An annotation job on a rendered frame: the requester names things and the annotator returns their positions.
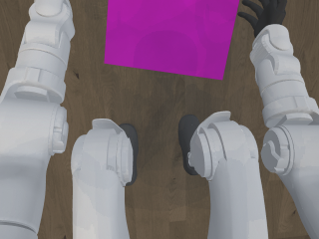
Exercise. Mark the robot right shin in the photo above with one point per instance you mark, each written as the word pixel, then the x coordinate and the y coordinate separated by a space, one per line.
pixel 219 117

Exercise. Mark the robot left forearm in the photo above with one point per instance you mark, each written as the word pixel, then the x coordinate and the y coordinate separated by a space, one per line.
pixel 43 55

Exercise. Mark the right robot hand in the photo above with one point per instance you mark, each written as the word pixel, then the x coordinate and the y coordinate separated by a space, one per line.
pixel 273 12

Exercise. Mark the robot right upper arm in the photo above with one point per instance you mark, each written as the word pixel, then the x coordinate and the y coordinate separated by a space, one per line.
pixel 292 152

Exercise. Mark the robot right forearm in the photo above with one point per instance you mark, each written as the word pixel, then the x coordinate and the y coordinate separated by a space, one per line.
pixel 281 86

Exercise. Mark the carton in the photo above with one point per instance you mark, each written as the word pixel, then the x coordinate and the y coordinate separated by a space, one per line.
pixel 186 37

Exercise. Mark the robot left foot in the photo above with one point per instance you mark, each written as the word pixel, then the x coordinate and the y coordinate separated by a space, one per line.
pixel 132 134

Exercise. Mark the robot left upper arm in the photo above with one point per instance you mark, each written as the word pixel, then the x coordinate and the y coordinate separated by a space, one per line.
pixel 30 133

